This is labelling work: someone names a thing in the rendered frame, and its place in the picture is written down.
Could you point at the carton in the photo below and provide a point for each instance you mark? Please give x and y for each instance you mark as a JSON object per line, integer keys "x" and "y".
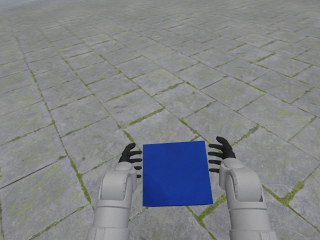
{"x": 176, "y": 174}

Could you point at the robot left hand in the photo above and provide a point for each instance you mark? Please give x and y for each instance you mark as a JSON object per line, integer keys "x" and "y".
{"x": 126, "y": 154}

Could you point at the robot right forearm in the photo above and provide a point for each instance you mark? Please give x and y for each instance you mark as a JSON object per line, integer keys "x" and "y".
{"x": 246, "y": 201}

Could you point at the robot right hand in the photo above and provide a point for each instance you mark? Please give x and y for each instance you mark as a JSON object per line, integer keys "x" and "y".
{"x": 225, "y": 148}

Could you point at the robot left forearm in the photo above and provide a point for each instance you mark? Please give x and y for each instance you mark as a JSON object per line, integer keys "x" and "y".
{"x": 113, "y": 205}

